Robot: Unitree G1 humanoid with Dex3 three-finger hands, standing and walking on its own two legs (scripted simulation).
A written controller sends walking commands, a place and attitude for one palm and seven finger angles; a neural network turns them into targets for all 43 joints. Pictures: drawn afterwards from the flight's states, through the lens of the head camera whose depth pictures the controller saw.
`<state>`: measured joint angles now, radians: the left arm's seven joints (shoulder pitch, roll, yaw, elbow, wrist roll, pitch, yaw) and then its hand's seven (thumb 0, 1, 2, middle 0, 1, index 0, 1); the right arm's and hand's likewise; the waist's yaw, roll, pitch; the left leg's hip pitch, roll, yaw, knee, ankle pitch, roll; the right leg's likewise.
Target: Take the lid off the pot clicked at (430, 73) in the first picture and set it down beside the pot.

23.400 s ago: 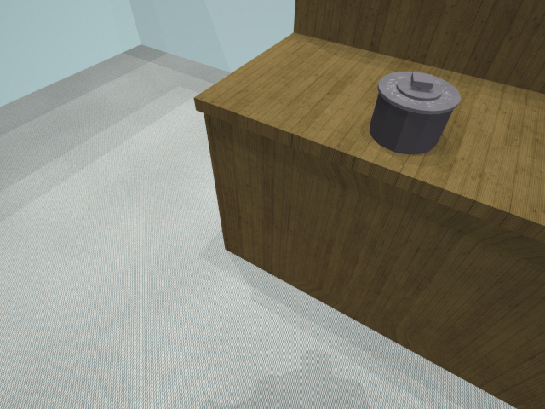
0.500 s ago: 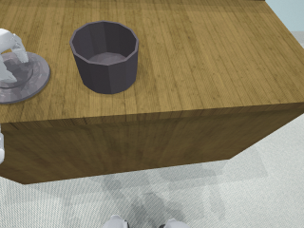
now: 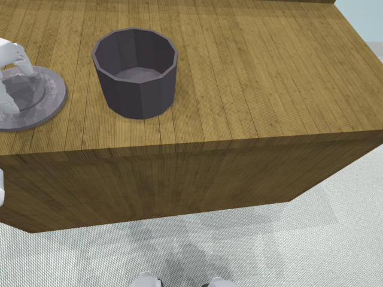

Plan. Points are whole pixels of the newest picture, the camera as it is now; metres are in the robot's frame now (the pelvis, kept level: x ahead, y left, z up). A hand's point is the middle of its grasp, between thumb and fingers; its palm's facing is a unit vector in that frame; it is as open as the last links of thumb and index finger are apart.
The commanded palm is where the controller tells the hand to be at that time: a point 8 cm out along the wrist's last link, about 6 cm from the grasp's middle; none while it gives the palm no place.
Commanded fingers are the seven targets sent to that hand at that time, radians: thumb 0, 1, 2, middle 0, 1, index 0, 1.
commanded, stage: raise the empty hand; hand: left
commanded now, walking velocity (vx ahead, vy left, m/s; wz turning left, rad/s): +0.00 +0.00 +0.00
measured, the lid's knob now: (14, 86) +0.52 +0.33 +0.07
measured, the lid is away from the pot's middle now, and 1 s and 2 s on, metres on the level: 0.25 0.25 0.25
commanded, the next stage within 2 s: draw the hand back to the body in 1.26 s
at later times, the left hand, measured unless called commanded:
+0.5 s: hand out of the picture +0.49 +0.32 +0.16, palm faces -0.37 -0.13 -0.92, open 11.1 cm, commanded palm +0.53 +0.30 +0.22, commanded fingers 0.00 -0.03 0.69 -0.36 -0.83 -0.36 -0.83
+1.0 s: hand out of the picture +0.50 +0.32 +0.21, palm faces -0.34 -0.13 -0.93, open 11.1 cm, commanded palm +0.52 +0.31 +0.27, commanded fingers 0.00 -0.03 0.69 -0.36 -0.83 -0.36 -0.83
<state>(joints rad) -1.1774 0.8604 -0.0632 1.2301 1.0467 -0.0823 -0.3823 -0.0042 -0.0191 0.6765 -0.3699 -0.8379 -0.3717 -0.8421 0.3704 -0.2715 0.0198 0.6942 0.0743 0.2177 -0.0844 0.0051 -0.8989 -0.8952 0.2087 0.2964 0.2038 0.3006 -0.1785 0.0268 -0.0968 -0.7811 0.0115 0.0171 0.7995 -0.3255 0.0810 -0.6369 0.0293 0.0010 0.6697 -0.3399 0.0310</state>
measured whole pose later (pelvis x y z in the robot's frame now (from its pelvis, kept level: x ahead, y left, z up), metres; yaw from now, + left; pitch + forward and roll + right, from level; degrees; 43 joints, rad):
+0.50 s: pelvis +0.00 +0.01 +0.01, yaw +0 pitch +15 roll -5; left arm -1.28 0.83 -0.12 1.26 1.04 -0.03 -0.42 0.00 -0.03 0.69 -0.37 -0.83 -0.38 -0.83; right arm 0.38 -0.27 0.03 0.71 0.08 0.20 -0.08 0.01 -0.90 -0.90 0.21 0.30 0.20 0.30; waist -0.17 0.03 -0.10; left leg -0.71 -0.01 0.02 0.74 -0.30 0.09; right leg -0.56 0.01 0.01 0.61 -0.32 0.02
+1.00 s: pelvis +0.01 +0.00 +0.02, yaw +1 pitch +14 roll -4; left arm -1.35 0.84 -0.15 1.25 1.05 0.03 -0.48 0.00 -0.03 0.69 -0.38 -0.83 -0.38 -0.83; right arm 0.37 -0.28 0.02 0.71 0.09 0.18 -0.07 0.01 -0.90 -0.90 0.21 0.30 0.20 0.30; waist -0.16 0.03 -0.10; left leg -0.63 -0.01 0.02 0.67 -0.28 0.09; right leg -0.49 0.01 0.01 0.54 -0.30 0.03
